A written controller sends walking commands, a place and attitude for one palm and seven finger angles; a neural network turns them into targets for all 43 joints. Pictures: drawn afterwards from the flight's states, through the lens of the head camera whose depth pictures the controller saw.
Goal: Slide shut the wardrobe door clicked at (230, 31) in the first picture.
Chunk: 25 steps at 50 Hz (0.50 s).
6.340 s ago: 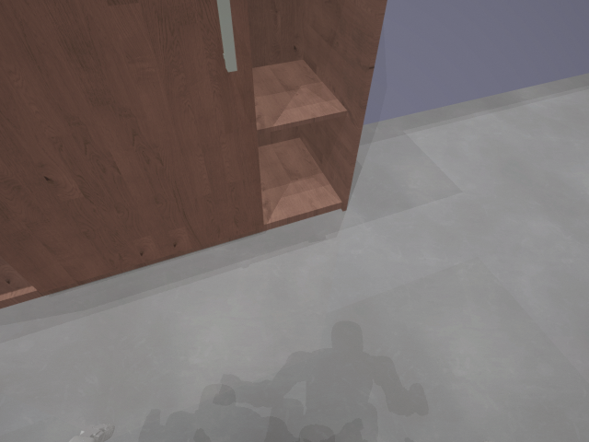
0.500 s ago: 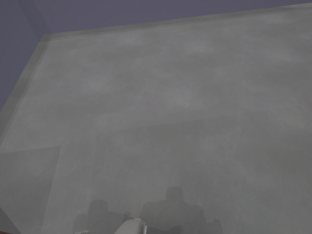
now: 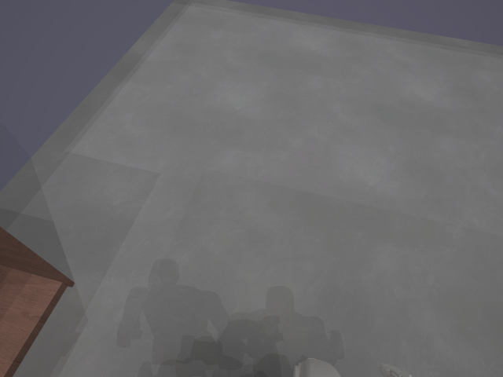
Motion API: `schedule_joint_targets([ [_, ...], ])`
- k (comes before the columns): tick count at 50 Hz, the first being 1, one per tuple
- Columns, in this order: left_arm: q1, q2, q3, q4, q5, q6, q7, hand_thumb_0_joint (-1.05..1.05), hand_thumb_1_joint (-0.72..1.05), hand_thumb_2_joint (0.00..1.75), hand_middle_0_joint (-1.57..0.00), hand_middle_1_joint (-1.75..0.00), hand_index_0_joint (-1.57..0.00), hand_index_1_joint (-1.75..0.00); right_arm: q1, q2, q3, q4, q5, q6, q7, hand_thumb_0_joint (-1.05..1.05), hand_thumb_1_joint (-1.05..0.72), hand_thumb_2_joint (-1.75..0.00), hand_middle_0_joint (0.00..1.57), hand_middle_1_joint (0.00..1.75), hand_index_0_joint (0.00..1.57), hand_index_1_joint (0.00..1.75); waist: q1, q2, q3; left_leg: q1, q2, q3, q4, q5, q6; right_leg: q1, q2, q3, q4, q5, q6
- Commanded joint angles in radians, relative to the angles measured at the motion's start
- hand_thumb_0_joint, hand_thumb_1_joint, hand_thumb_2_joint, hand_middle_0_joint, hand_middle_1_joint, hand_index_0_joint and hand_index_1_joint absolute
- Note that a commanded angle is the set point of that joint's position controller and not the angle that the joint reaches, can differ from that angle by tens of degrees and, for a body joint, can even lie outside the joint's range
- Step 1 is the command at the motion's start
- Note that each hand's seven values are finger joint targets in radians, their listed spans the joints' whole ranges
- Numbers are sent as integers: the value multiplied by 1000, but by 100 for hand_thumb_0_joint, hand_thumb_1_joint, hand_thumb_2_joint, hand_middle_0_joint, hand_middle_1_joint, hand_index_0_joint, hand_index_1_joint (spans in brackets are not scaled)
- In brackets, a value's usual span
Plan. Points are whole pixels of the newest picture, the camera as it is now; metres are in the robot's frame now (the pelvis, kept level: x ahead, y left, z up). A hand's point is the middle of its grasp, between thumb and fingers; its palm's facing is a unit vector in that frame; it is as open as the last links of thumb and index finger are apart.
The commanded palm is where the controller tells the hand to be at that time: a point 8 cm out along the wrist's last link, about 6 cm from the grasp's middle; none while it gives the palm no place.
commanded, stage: turn to face it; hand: left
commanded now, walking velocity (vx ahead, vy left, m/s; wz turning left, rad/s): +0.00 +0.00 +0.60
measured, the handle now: out of the picture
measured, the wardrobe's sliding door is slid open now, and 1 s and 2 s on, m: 0.38 0.38 0.38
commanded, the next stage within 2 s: none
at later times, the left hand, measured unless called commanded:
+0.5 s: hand out of the picture +0.03 +0.16 -0.14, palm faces +0.30 -0.91 -0.28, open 7.4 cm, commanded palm none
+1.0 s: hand out of the picture -0.06 +0.23 -0.16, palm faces +0.60 -0.76 -0.25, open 7.4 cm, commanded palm none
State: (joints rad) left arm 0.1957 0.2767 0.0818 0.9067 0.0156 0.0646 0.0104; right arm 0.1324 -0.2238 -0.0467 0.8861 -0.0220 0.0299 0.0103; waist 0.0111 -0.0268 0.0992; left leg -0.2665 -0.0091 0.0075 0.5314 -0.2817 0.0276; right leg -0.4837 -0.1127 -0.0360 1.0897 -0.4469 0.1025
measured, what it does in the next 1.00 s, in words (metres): steps on the spot, turning left: right foot, then left foot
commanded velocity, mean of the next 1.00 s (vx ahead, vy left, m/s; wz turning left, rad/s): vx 0.00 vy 0.00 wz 0.60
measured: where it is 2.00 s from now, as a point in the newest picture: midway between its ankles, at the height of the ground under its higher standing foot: outside the picture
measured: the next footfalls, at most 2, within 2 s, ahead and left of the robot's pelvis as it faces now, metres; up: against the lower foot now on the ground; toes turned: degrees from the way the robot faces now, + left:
right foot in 0.22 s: +0.07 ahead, -0.14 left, +0.00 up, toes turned +6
left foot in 0.68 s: +0.00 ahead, +0.10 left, +0.00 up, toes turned +32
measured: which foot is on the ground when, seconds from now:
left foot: down 0.00-0.22, up 0.24-0.66, down 0.68-1.00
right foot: up 0.00-0.20, down 0.22-0.68, up 0.70-1.00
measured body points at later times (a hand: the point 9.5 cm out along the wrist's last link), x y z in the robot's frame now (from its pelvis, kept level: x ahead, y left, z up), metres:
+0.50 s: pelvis +0.01 -0.05 +0.01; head +0.05 -0.07 +0.45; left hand +0.01 +0.21 -0.12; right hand +0.15 -0.29 -0.15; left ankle -0.05 +0.10 -0.66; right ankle +0.03 -0.15 -0.74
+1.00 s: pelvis -0.01 +0.00 +0.01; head +0.02 +0.04 +0.45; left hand -0.09 +0.27 -0.14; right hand +0.21 -0.15 -0.12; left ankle -0.04 +0.08 -0.74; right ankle +0.08 -0.15 -0.67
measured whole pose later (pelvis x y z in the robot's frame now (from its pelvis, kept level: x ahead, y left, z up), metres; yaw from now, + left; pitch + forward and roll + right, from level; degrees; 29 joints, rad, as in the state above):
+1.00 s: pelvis -0.01 +0.00 +0.01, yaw +36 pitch +1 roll -1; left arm 0.17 0.26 0.07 0.89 0.02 0.06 0.01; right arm 0.18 -0.21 -0.04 0.89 -0.02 0.03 0.01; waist -0.01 -0.02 0.07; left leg -0.27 -0.06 -0.06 0.46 -0.21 0.06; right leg -0.46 -0.09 0.00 1.00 -0.40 0.11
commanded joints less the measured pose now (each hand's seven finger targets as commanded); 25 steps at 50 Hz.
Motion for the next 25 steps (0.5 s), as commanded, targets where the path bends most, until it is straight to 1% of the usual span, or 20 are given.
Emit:
schedule_joint_targets([
  [1, -49, 54, 7, -114, -4, -34, 1, 0, 90, 90, -20, -30, -20, -30, 60, -216, -65, -46, 0, -19, -14, 0, -90, -90, 20, 30, 20, 30, -43, 160, -148, 154, 232, -247, -153, 532, 139, -35, 27, 18, -98, 17, 1],
  [4, -67, 50, 4, -134, -5, -38, 3, 0, 90, 90, -20, -30, -20, -30, 59, -219, -72, -48, -2, -14, -12, 0, -90, -90, 20, 30, 20, 30, -45, 192, -153, 136, 218, -286, -139, 504, 141, 16, 52, 19, -208, 11, -5],
  [7, -33, 47, 0, -138, -11, -47, 6, 0, 90, 90, -20, -30, -20, -30, 34, -223, -78, -60, -3, -7, -11, 0, -90, -90, 20, 30, 20, 30, -29, 202, -165, 75, 196, -333, -94, 529, 126, 143, 91, 0, -380, 46, -18],
  [8, -1, 56, 1, -132, -11, -52, 7, 0, 90, 90, -20, -30, -20, -30, 23, -221, -79, -63, -1, -6, -11, 0, -90, -90, 20, 30, 20, 30, -10, 200, -164, 39, 186, -339, -64, 518, 113, 212, 98, -1, -467, 111, -21],
  [9, 45, 67, 6, -122, -12, -60, 10, 0, 90, 90, -20, -30, -20, -30, 9, -208, -78, -70, 4, -5, -10, 0, -90, -90, 20, 30, 20, 30, 19, 163, -173, -28, 156, -330, -16, 440, 82, 322, 85, 0, -609, 216, -24],
  [10, 93, 123, 18, -115, -3, -73, 16, 0, 90, 90, -20, -30, -20, -30, 21, -164, -73, -78, 13, -7, -5, 0, -90, -90, 20, 30, 20, 30, 40, 16, -200, -158, 82, -269, 102, 218, 18, 478, -34, 105, -744, 286, -51],
  [11, 106, 224, 35, -119, 15, -80, 24, 0, 90, 90, -20, -30, -20, -30, 47, -91, -59, -104, 15, -9, 0, 0, -90, -90, 20, 30, 20, 30, 41, -292, -199, -354, -81, -66, 356, -271, -70, 559, -338, 408, -803, 419, -172],
  [12, 95, 217, 30, -128, 3, -75, 24, 0, 90, 90, -20, -30, -20, -30, 59, -152, -75, -97, 3, 2, -3, 0, -90, -90, 20, 30, 20, 30, 37, -260, -204, -313, -30, -109, 538, -332, -63, 422, -396, 397, -813, 374, -241],
  [13, 29, 185, 28, -141, 2, -68, 30, 0, 90, 90, -20, -30, -20, -30, 44, -146, -79, -88, 4, 13, 0, 0, -90, -90, 20, 30, 20, 30, 12, -225, -160, -302, -10, -111, 641, -292, -61, 343, -363, 368, -823, 313, -251],
  [14, -19, 147, 16, -151, 3, -68, 27, 0, 90, 90, -20, -30, -20, -30, 32, -141, -75, -68, 0, 19, 7, 0, -90, -90, 20, 30, 20, 30, -5, -153, -85, -313, 15, -94, 705, -213, -68, 284, -299, 278, -818, 279, -238],
  [15, -58, 111, 2, -153, 3, -70, 23, 0, 90, 90, -20, -30, -20, -30, 45, -130, -73, -48, -3, 24, 17, 0, -90, -90, 20, 30, 20, 30, -29, -122, -50, -311, 27, -73, 728, -136, -78, 257, -235, 164, -799, 314, -211],
  [16, -60, 95, -4, -153, 5, -75, 22, 0, 90, 90, -20, -30, -20, -30, 63, -119, -68, -40, -2, 26, 22, 0, -90, -90, 20, 30, 20, 30, -35, -138, -57, -308, 29, -53, 725, -100, -87, 272, -208, 100, -784, 379, -198],
  [17, -44, 91, -5, -149, 5, -79, 23, 0, 90, 90, -20, -30, -20, -30, 69, -118, -64, -35, -1, 27, 24, 0, -90, -90, 20, 30, 20, 30, -31, -158, -74, -306, 32, -40, 708, -87, -96, 306, -202, 64, -774, 439, -198],
  [18, -26, 91, -4, -139, 6, -79, 25, 0, 90, 90, -20, -30, -20, -30, 60, -112, -63, -34, 2, 29, 25, 0, -90, -90, 20, 30, 20, 30, -26, -154, -79, -301, 35, -30, 677, -86, -102, 331, -201, 40, -769, 481, -197],
  [19, 3, 99, -4, -130, 7, -79, 25, 0, 90, 90, -20, -30, -20, -30, 47, -110, -59, -34, 2, 31, 26, 0, -90, -90, 20, 30, 20, 30, -13, -151, -89, -297, 35, -17, 645, -91, -107, 356, -204, 25, -763, 509, -200],
  [22, 54, 117, 1, -105, 9, -75, 24, 0, 90, 90, -20, -30, -20, -30, -2, -105, -54, -41, 3, 35, 25, 0, -90, -90, 20, 30, 20, 30, 11, -160, -89, -293, 42, 13, 557, -118, -114, 397, -224, -5, -756, 545, -213],
  [25, 69, 138, 10, -90, 15, -70, 25, 0, 90, 90, -20, -30, -20, -30, -43, -97, -43, -51, 8, 28, 26, 0, -90, -90, 20, 30, 20, 30, 24, -170, -106, -240, 51, 46, 413, -152, -108, 412, -251, -31, -733, 583, -227],
])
